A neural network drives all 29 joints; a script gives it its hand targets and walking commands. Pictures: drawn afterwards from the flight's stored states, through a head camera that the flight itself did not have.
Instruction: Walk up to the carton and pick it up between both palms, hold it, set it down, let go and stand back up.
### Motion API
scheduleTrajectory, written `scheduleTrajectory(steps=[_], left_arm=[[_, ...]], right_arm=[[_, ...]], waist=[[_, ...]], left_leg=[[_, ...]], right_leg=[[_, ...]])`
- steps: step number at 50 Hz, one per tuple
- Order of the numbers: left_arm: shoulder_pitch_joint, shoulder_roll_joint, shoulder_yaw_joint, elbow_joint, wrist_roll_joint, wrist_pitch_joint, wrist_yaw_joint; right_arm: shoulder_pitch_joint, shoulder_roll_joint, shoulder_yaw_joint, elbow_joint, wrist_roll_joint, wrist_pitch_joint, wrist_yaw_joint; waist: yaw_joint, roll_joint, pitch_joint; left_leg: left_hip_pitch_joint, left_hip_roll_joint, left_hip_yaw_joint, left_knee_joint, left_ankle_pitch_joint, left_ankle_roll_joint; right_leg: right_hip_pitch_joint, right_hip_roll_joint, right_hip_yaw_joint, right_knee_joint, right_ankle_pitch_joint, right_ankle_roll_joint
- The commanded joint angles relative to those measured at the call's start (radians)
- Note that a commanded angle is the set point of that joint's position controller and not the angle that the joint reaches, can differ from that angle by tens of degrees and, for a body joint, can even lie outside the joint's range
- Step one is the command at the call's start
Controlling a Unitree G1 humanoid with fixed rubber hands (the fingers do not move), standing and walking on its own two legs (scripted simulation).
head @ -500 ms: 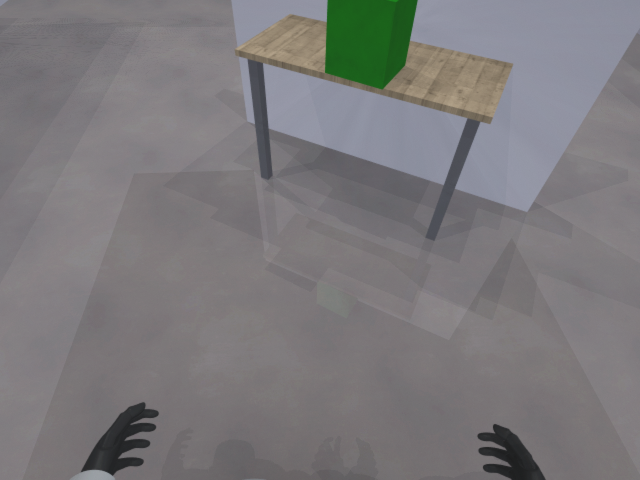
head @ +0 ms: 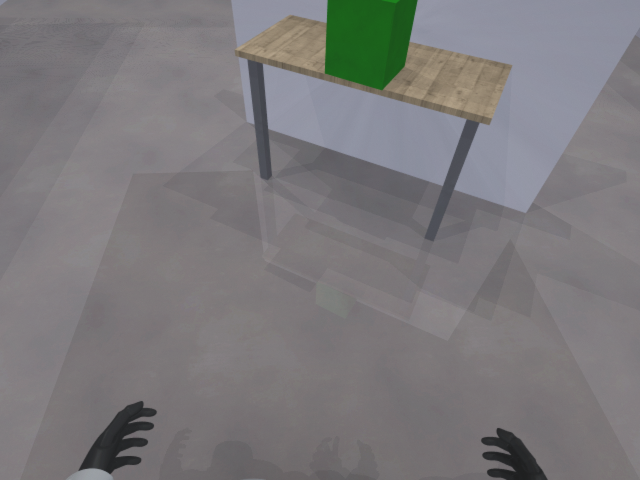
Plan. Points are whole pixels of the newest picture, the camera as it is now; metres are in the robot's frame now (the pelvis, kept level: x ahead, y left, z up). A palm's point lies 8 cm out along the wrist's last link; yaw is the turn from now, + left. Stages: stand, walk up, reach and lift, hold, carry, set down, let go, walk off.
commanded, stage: stand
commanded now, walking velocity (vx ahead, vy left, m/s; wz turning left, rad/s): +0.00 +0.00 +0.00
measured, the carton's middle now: (370, 31) +1.36 -0.13 -0.01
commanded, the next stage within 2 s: walk up in 0.48 s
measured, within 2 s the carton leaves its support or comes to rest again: neither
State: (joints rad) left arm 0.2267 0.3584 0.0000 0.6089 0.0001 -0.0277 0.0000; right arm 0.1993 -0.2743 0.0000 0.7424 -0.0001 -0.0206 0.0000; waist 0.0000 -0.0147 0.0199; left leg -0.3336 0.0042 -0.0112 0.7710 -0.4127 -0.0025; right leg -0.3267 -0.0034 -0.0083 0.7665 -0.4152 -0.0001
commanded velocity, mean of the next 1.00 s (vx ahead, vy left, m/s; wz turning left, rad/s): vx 0.00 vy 0.00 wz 0.00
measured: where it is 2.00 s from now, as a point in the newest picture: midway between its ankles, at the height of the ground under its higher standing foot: (302, 442)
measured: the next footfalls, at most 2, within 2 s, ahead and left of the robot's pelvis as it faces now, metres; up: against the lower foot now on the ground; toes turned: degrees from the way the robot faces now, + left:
left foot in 1.28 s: +0.27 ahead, +0.14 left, +0.00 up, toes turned -9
right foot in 1.68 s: +0.32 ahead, -0.11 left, +0.00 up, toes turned -20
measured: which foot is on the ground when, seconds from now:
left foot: down 0.00-0.90, up 0.92-1.00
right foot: down 0.00-1.00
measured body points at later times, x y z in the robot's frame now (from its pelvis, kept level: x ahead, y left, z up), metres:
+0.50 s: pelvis -0.01 +0.00 +0.00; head -0.02 +0.01 +0.45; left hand +0.13 +0.29 -0.08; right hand +0.11 -0.27 -0.10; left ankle +0.00 +0.12 -0.71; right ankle +0.00 -0.12 -0.71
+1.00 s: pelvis +0.02 -0.02 -0.01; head +0.01 -0.04 +0.44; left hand +0.11 +0.30 -0.08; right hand +0.09 -0.34 -0.11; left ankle +0.01 +0.11 -0.66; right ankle +0.05 -0.14 -0.71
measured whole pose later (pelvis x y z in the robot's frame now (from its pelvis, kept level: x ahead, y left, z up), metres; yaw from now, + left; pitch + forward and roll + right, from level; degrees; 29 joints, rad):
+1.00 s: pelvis +0.02 -0.02 -0.01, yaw -8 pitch -3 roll +0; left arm 0.50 0.47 0.00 0.67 0.00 -0.11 -0.03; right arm 0.23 -0.42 0.00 0.81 0.00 -0.03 0.04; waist 0.00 0.04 0.02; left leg -0.42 0.05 0.00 1.13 -0.49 0.03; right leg -0.40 0.02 0.00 0.81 -0.37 -0.01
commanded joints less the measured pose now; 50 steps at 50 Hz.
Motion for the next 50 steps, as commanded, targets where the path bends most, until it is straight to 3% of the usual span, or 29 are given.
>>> scheduleTrajectory(steps=[1, 2, 4, 6, 9, 10, 12, 17, 20, 23, 24, 25, 26, 29, 31, 33, 34, 35, 36, 37, 38, 39, 42, 44, 45, 46, 47, 48, 50], left_arm=[[-0.029, 0.190, 0.073, -0.003, 0.014, -0.033, 0.018], [-0.035, 0.168, 0.063, 0.009, 0.014, -0.035, 0.013], [-0.064, 0.193, 0.073, -0.003, 0.010, -0.029, 0.021], [-0.049, 0.196, 0.078, 0.002, 0.025, -0.031, 0.017], [-0.042, 0.203, 0.067, 0.020, 0.011, -0.037, 0.013], [-0.066, 0.174, 0.060, 0.015, 0.029, -0.043, 0.012], [-0.047, 0.180, 0.055, 0.021, 0.015, -0.043, 0.013], [-0.070, 0.181, 0.067, -0.001, 0.021, -0.033, 0.014], [-0.063, 0.202, 0.065, 0.031, 0.008, -0.028, 0.016], [-0.040, 0.220, 0.067, 0.044, 0.013, -0.034, 0.016], [-0.075, 0.224, 0.060, 0.039, 0.022, -0.037, 0.011], [-0.039, 0.219, 0.071, 0.059, 0.018, -0.031, 0.021], [-0.031, 0.235, 0.065, 0.064, 0.018, -0.031, 0.021], [-0.069, 0.198, 0.059, 0.051, 0.018, -0.037, 0.016], [-0.038, 0.223, 0.056, 0.073, 0.021, -0.035, 0.011], [-0.054, 0.209, 0.057, 0.086, 0.021, -0.031, 0.016], [0.096, 0.290, 0.104, 0.023, 0.027, -0.046, -0.011], [0.054, 0.282, 0.103, 0.046, 0.029, -0.049, -0.019], [-0.037, 0.261, 0.094, -0.006, 0.026, -0.050, -0.025], [-0.104, 0.231, 0.091, -0.009, 0.018, -0.056, -0.031], [-0.052, 0.269, 0.102, -0.012, 0.024, -0.064, -0.023], [-0.047, 0.290, 0.099, -0.006, 0.038, -0.075, -0.021], [0.080, 0.271, 0.098, 0.018, 0.027, -0.090, -0.043], [0.320, 0.260, 0.121, 0.113, 0.017, -0.101, -0.041], [0.517, 0.319, 0.148, 0.170, 0.019, -0.099, -0.028], [0.573, 0.430, 0.167, 0.162, 0.041, -0.102, -0.009], [0.431, 0.458, 0.153, 0.095, 0.026, -0.108, 0.002], [0.317, 0.435, 0.151, 0.058, 0.007, -0.111, 0.004], [0.255, 0.400, 0.136, 0.057, 0.004, -0.119, 0.009]], right_arm=[[-0.069, -0.292, -0.088, -0.055, -0.017, -0.042, -0.013], [-0.075, -0.292, -0.088, -0.052, -0.026, -0.043, -0.016], [-0.050, -0.272, -0.086, -0.055, -0.023, -0.040, -0.014], [-0.092, -0.270, -0.080, -0.058, -0.015, -0.042, -0.013], [-0.075, -0.276, -0.078, -0.051, -0.023, -0.044, -0.008], [-0.109, -0.262, -0.077, -0.038, -0.022, -0.037, -0.009], [-0.056, -0.289, -0.082, -0.039, -0.021, -0.041, -0.009], [-0.135, -0.275, -0.091, -0.036, -0.024, -0.039, -0.003], [-0.113, -0.266, -0.075, -0.026, -0.014, -0.037, -0.012], [-0.071, -0.269, -0.074, -0.018, -0.014, -0.028, -0.013], [-0.099, -0.243, -0.076, -0.026, -0.006, -0.022, -0.012], [-0.070, -0.278, -0.071, -0.008, -0.017, -0.020, -0.005], [-0.102, -0.270, -0.076, 0.002, -0.020, -0.033, -0.008], [-0.131, -0.260, -0.072, -0.005, -0.017, -0.039, 0.001], [-0.120, -0.281, -0.086, 0.014, -0.019, -0.029, -0.010], [-0.048, -0.262, -0.074, 0.030, -0.012, -0.031, -0.007], [-0.008, -0.373, -0.122, -0.053, -0.045, -0.049, 0.024], [-0.005, -0.408, -0.140, -0.022, -0.042, -0.050, 0.036], [0.074, -0.402, -0.149, -0.023, -0.044, -0.062, 0.040], [0.134, -0.451, -0.166, -0.001, -0.048, -0.064, 0.038], [0.142, -0.471, -0.175, -0.010, -0.048, -0.069, 0.040], [0.135, -0.427, -0.160, -0.027, -0.055, -0.075, 0.032], [0.012, -0.424, -0.148, -0.040, -0.058, -0.070, 0.041], [-0.157, -0.406, -0.133, -0.073, -0.060, -0.052, 0.051], [-0.154, -0.337, -0.121, -0.092, -0.069, -0.035, 0.050], [-0.214, -0.247, -0.090, -0.147, -0.059, -0.034, 0.059], [-0.211, -0.324, -0.084, -0.137, -0.042, -0.030, 0.052], [-0.178, -0.415, -0.111, -0.092, -0.038, -0.035, 0.057], [-0.107, -0.376, -0.099, -0.071, -0.022, -0.046, 0.059]], waist=[[0.009, 0.030, -0.099], [0.013, 0.070, -0.085], [-0.020, -0.017, -0.049], [-0.007, 0.082, -0.040], [0.013, 0.014, -0.012], [-0.009, 0.047, -0.041], [-0.013, -0.028, -0.055], [0.013, 0.029, -0.036], [-0.015, 0.067, -0.044], [-0.006, -0.017, -0.030], [-0.027, -0.004, -0.008], [-0.001, 0.084, 0.025], [-0.004, 0.057, -0.002], [0.013, -0.060, -0.026], [-0.013, 0.026, -0.022], [-0.026, 0.060, -0.022], [-0.011, 0.063, -0.118], [-0.042, 0.091, 0.070], [-0.106, 0.108, 0.131], [-0.137, 0.275, 0.160], [-0.143, 0.318, 0.124], [-0.131, 0.137, 0.048], [-0.047, 0.167, -0.002], [0.099, 0.208, -0.053], [0.158, -0.033, -0.128], [0.201, -0.321, -0.035], [0.150, -0.174, -0.003], [0.081, 0.015, 0.065], [0.030, -0.042, 0.152]], left_leg=[[0.063, 0.075, -0.098, -0.118, 0.406, 0.084], [0.064, 0.084, -0.111, -0.139, 0.361, 0.083], [0.024, 0.092, -0.105, -0.174, 0.289, 0.081], [0.058, 0.099, -0.115, -0.175, 0.298, 0.083], [0.011, 0.074, -0.115, -0.168, 0.294, 0.083], [0.013, 0.071, -0.085, -0.163, 0.271, 0.070], [0.044, 0.080, -0.120, -0.173, 0.269, 0.075], [0.000, 0.081, -0.118, -0.202, 0.226, 0.086], [0.039, 0.083, -0.123, -0.201, 0.241, 0.086], [0.041, 0.080, -0.122, -0.189, 0.237, 0.082], [0.026, 0.068, -0.104, -0.206, 0.197, 0.072], [0.018, 0.063, -0.112, -0.209, 0.201, 0.088], [0.012, 0.074, -0.128, -0.214, 0.225, 0.077], [-0.013, 0.042, -0.090, -0.154, 0.231, 0.071], [0.055, 0.045, -0.075, -0.159, 0.226, 0.056], [0.038, 0.074, -0.134, -0.206, 0.225, 0.074], [0.122, 0.100, -0.165, -0.180, -0.280, 0.132], [0.084, 0.112, -0.268, -0.222, -0.531, 0.177], [0.225, 0.169, -0.329, -0.389, -0.603, 0.199], [0.293, 0.298, -0.515, -0.526, -0.689, 0.268], [0.313, 0.386, -0.545, -0.570, -0.535, 0.292], [0.347, 0.410, -0.578, -0.541, -0.419, 0.311], [0.154, 0.347, -0.298, -0.455, -0.262, 0.282], [-0.166, 0.183, 0.003, -0.198, -0.279, 0.164], [-0.390, 0.081, 0.077, 0.107, -0.357, 0.104], [-0.685, -0.052, 0.099, 0.394, -0.275, 0.041], [-0.725, 0.018, -0.070, 0.477, -0.162, 0.021], [-0.669, 0.077, -0.115, 0.487, -0.047, 0.012], [-0.584, 0.111, -0.101, 0.439, 0.047, 0.036]], right_leg=[[0.035, -0.102, 0.122, -0.121, 0.422, -0.094], [0.012, -0.102, 0.114, -0.129, 0.355, -0.089], [0.027, -0.092, 0.104, -0.147, 0.333, -0.089], [-0.023, -0.086, 0.124, -0.144, 0.271, -0.081], [0.015, -0.108, 0.129, -0.186, 0.286, -0.086], [0.043, -0.106, 0.102, -0.187, 0.256, -0.088], [0.003, -0.101, 0.126, -0.193, 0.249, -0.079], [0.060, -0.085, 0.089, -0.200, 0.277, -0.068], [-0.006, -0.089, 0.115, -0.191, 0.231, -0.074], [0.009, -0.114, 0.150, -0.221, 0.220, -0.083], [-0.013, -0.096, 0.124, -0.227, 0.166, -0.082], [-0.004, -0.108, 0.170, -0.222, 0.183, -0.093], [0.020, -0.094, 0.107, -0.182, 0.221, -0.082], [0.056, -0.106, 0.135, -0.220, 0.258, -0.078], [-0.021, -0.132, 0.172, -0.237, 0.217, -0.087], [0.028, -0.121, 0.142, -0.233, 0.223, -0.091], [-0.100, -0.088, 0.244, -0.190, -0.264, -0.129], [-0.319, -0.078, 0.286, -0.156, -0.459, -0.121], [-0.516, -0.025, 0.149, -0.116, -0.360, -0.079], [-0.630, 0.001, 0.023, 0.125, -0.160, -0.056], [-0.616, -0.062, 0.026, 0.237, -0.107, -0.040], [-0.587, -0.064, 0.062, 0.273, -0.119, -0.039], [-0.314, -0.108, 0.044, 0.064, -0.107, -0.030], [0.143, -0.034, -0.036, -0.170, 0.071, -0.053], [0.437, 0.004, 0.047, -0.149, -0.043, -0.054], [0.429, -0.248, 0.637, -0.462, -0.507, -0.172], [0.363, -0.408, 0.998, -0.640, -0.693, -0.255], [0.265, -0.392, 0.919, -0.614, -0.620, -0.279], [0.157, -0.330, 0.716, -0.565, -0.310, -0.229]])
